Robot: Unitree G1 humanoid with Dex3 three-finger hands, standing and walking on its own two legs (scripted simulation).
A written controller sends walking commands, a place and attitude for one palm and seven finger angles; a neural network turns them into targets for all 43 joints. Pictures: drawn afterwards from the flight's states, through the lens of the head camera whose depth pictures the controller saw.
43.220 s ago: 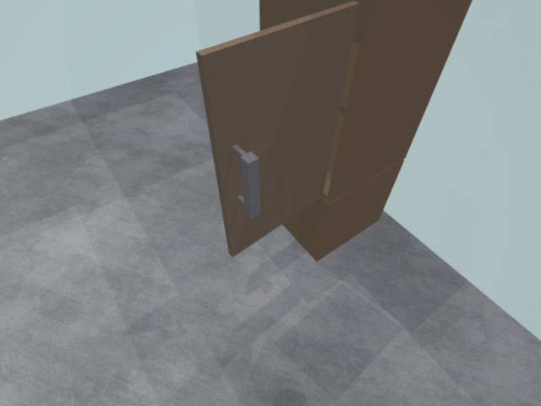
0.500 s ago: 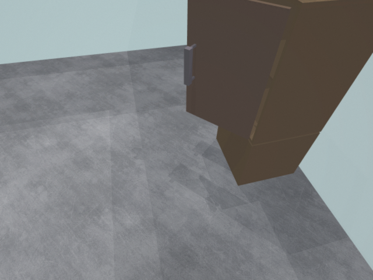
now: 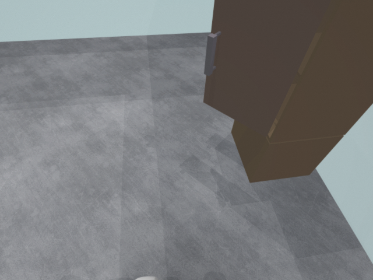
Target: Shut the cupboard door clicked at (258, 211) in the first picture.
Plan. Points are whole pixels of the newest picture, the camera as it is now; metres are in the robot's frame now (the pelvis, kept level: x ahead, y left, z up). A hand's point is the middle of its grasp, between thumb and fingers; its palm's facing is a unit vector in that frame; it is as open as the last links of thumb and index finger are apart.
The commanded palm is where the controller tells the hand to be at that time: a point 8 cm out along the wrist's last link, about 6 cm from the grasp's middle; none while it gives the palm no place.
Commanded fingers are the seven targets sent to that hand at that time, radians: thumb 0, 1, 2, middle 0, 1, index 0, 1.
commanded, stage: walk to a spot facing it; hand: left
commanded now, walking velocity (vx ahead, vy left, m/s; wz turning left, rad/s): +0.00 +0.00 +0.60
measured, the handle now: (213, 53) +0.95 -0.08 -0.03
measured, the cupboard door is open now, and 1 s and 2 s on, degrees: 42 42 42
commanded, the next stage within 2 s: turn to face it in 1.50 s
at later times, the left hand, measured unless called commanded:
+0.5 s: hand out of the picture +0.02 +0.20 -0.15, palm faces +0.31 -0.90 -0.31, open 7.3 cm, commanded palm none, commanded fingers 0.00 0.90 0.90 -0.20 -0.30 -0.20 -0.30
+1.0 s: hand out of the picture -0.05 +0.21 -0.16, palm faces +0.62 -0.74 -0.27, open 7.4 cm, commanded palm none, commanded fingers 0.00 0.90 0.90 -0.20 -0.30 -0.20 -0.30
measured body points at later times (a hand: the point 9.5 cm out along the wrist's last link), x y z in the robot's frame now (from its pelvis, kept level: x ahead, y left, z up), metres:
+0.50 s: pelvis -0.01 -0.03 +0.00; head +0.04 -0.04 +0.45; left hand +0.00 +0.25 -0.13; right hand +0.11 -0.27 -0.16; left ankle +0.01 +0.10 -0.70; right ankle +0.02 -0.15 -0.73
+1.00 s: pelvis +0.06 +0.01 +0.00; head +0.09 +0.03 +0.45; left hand -0.08 +0.25 -0.14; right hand +0.26 -0.14 -0.14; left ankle -0.05 +0.11 -0.73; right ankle +0.16 -0.08 -0.69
